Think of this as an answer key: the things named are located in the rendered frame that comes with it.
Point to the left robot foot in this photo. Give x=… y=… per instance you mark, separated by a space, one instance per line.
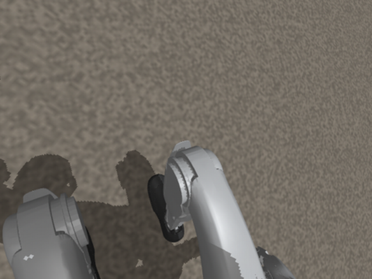
x=91 y=252

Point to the right robot foot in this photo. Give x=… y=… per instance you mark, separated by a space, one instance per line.
x=155 y=192

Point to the right robot hand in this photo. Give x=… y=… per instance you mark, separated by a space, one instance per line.
x=273 y=267

